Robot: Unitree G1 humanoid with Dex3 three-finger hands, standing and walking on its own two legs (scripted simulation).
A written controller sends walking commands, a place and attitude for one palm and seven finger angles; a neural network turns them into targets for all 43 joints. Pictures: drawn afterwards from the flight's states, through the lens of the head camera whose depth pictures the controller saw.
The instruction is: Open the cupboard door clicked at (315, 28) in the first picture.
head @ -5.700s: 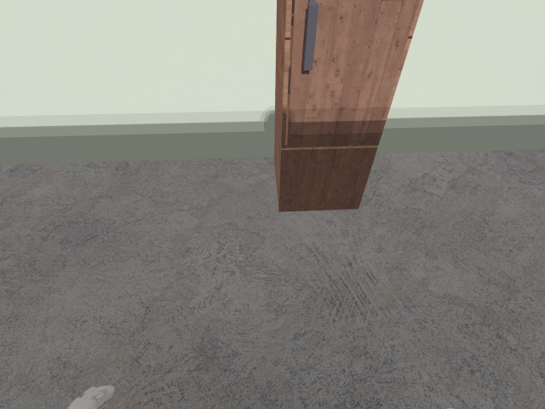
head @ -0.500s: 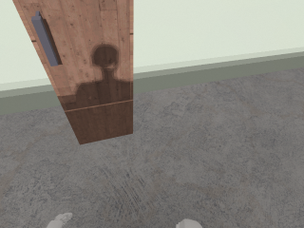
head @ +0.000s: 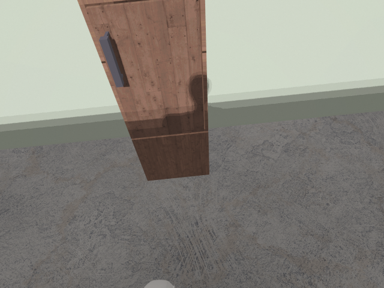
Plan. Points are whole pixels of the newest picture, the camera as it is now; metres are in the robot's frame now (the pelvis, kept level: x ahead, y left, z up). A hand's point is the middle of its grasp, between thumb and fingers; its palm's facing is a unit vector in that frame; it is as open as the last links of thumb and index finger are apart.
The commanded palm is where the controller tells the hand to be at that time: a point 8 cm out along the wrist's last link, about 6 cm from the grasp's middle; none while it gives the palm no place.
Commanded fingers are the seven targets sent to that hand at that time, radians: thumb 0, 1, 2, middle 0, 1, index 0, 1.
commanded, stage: take the last steps up to it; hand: left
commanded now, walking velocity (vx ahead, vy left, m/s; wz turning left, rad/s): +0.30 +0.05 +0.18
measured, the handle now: (113, 60) +0.82 +0.30 +0.08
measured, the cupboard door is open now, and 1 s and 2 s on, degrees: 0 0 0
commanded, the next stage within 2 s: come to a stop and stand still in 1.00 s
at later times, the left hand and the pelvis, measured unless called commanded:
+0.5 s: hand out of the picture -0.03 +0.28 -0.18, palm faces +0.14 -0.98 -0.14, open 7.4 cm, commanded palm none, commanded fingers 0.00 0.90 0.90 -0.20 -0.30 -0.20 -0.30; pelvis +0.03 +0.10 +0.01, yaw +3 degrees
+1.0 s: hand (124, 234) +0.30 +0.22 -0.18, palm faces +0.03 -0.99 -0.15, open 7.4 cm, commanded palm none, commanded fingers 0.00 0.90 0.90 -0.20 -0.30 -0.20 -0.30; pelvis +0.20 +0.06 -0.02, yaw +2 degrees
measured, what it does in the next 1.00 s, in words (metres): walks ahead: left foot, then right foot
